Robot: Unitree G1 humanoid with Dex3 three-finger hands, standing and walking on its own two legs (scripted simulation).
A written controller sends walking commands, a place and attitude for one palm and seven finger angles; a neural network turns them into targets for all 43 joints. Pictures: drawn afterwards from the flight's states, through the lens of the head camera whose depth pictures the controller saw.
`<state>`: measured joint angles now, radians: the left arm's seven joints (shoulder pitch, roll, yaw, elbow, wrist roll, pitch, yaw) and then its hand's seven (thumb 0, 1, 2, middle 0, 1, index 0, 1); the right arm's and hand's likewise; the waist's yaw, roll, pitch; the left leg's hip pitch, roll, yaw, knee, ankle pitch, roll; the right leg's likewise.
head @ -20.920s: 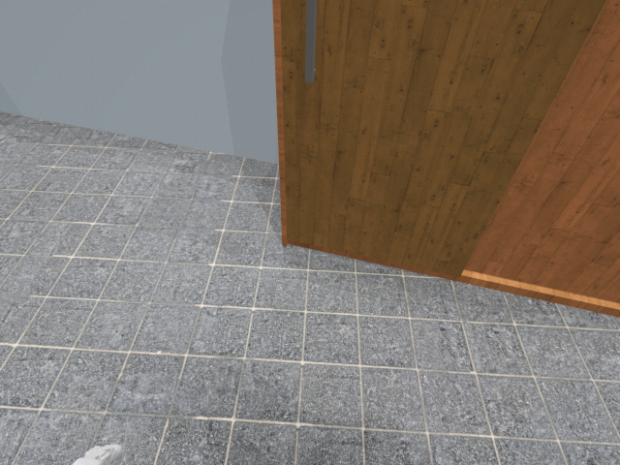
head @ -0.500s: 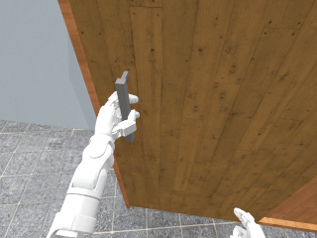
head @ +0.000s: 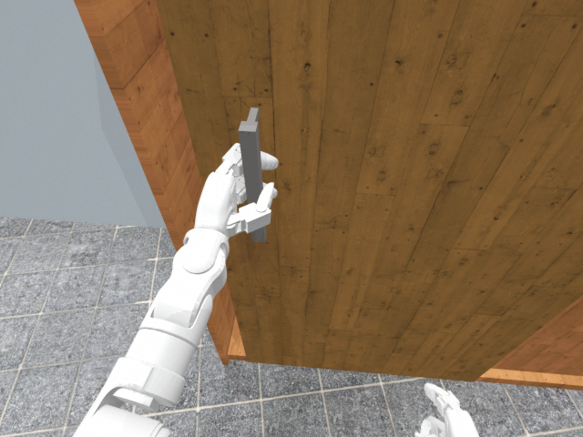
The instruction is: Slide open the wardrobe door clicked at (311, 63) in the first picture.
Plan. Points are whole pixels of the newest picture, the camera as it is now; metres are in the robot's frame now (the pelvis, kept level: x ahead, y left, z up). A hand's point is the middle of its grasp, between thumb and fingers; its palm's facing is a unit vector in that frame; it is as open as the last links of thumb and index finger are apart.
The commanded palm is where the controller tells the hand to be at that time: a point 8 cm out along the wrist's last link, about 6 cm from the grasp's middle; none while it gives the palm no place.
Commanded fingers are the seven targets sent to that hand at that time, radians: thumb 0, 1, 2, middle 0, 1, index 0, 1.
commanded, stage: step sideways, sliding the door along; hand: left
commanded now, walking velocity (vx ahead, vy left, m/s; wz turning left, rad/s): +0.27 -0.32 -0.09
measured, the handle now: (256, 181) +0.43 +0.08 +0.13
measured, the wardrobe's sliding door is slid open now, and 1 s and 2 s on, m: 0.07 0.21 0.59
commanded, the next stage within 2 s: none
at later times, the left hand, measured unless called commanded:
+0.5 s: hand (322, 212) +0.37 -0.02 +0.13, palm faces -0.02 -0.99 -0.12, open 6.0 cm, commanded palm +0.36 +0.02 +0.14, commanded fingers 0.00 0.90 0.90 -0.45 -1.40 -0.45 -1.40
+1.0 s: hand (379, 212) +0.38 -0.09 +0.13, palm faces +0.12 -0.99 -0.05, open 5.9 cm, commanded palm +0.35 -0.09 +0.14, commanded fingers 0.00 0.90 0.90 -0.45 -1.40 -0.45 -1.40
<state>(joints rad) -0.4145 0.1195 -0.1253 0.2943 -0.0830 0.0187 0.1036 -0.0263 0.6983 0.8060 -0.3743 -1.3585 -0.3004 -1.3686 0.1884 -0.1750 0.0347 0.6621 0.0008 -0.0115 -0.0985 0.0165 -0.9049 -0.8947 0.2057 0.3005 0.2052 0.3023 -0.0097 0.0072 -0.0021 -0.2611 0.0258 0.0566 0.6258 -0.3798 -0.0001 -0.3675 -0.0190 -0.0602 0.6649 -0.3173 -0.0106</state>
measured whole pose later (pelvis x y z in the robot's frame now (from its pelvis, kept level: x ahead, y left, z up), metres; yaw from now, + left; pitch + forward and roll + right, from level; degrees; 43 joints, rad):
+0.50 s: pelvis +0.01 -0.10 +0.01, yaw -1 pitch -2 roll +3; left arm -0.31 0.15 -0.08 0.15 -0.06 -0.02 0.12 -0.03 0.70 0.84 -0.43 -1.38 -0.30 -1.40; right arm 0.10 -0.23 0.01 0.63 0.01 0.03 -0.10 0.02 -0.91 -0.89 0.20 0.30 0.20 0.30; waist 0.03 -0.02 0.11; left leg -0.33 0.05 0.14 0.72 -0.38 -0.03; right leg -0.25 0.05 -0.12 0.54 -0.26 -0.14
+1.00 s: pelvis +0.00 -0.23 -0.01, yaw -2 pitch -3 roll -1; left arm -0.35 0.19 -0.02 0.05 -0.08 0.02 0.16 0.00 0.76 0.86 -0.43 -1.40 -0.26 -1.40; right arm 0.10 -0.19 0.01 0.65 0.03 0.06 -0.07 0.02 -0.91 -0.89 0.20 0.30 0.20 0.30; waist 0.07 -0.03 0.18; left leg -0.31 0.14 0.11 0.74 -0.35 -0.03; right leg -0.52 -0.01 -0.02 1.13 -0.41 0.01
